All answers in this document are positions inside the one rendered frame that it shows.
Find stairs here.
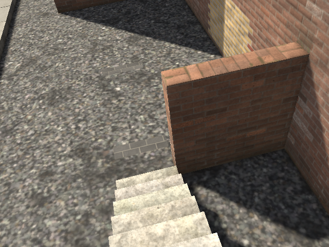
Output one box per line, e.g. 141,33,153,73
108,166,222,247

